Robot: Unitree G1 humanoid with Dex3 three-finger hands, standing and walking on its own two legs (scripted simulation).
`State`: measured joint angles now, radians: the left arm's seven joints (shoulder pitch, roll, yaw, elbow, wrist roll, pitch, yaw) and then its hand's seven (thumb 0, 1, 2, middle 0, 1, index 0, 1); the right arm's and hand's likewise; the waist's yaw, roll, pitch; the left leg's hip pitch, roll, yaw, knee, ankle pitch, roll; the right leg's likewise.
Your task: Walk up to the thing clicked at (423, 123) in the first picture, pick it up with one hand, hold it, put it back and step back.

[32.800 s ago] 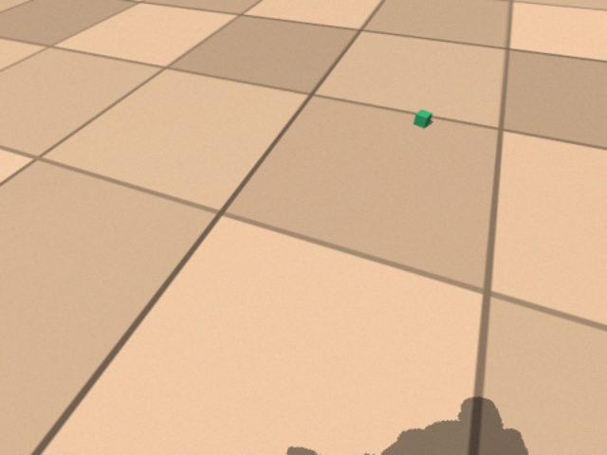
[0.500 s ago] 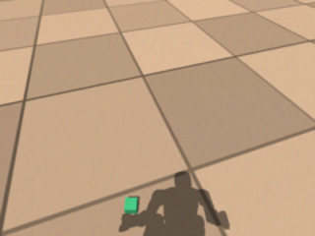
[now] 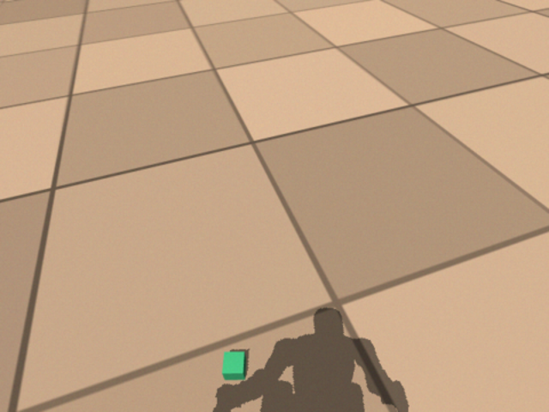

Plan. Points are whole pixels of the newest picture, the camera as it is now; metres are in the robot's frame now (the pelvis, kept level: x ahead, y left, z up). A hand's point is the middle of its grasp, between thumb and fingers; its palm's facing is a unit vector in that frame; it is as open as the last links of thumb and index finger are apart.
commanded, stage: stand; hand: left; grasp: from above
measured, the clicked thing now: (234, 365) +0.45 +0.20 -0.75
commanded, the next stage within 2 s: step back in 1.60 s
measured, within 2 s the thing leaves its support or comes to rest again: neither
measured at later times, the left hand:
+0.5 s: hand out of the picture +0.07 +0.24 -0.16, palm faces +0.01 -0.94 -0.33, open 7.4 cm
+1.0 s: hand out of the picture +0.08 +0.24 -0.16, palm faces +0.00 -0.94 -0.34, open 7.4 cm
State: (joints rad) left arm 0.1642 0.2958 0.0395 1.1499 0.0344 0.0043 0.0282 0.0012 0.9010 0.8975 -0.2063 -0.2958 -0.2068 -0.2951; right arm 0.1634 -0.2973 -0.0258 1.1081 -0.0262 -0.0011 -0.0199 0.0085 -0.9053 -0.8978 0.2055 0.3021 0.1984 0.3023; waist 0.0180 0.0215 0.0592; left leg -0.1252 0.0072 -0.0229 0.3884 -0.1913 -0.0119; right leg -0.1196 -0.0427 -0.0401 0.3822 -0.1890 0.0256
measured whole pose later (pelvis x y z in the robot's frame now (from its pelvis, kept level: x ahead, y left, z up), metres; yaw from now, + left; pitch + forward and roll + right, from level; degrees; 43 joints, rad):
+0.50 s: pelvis +0.01 -0.01 +0.00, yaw -1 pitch -4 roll +0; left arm 0.12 0.30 0.03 1.17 0.02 0.00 0.02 0.00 0.90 0.90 -0.21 -0.30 -0.21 -0.30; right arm 0.14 -0.32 -0.01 1.14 -0.02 -0.01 -0.02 0.01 -0.91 -0.90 0.21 0.30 0.20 0.30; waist 0.01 0.01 0.06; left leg -0.11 0.02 -0.01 0.35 -0.18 -0.02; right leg -0.11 -0.03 -0.03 0.34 -0.17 0.02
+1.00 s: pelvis +0.01 -0.01 +0.00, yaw -1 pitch -3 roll +0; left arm 0.11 0.32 0.03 1.16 0.02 0.00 0.01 0.00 0.90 0.90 -0.21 -0.30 -0.21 -0.30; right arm 0.12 -0.33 -0.01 1.14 -0.02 -0.01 -0.01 0.01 -0.91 -0.90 0.21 0.30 0.20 0.30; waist 0.01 0.01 0.05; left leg -0.11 0.02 -0.01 0.33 -0.17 -0.02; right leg -0.11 -0.03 -0.03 0.34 -0.17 0.02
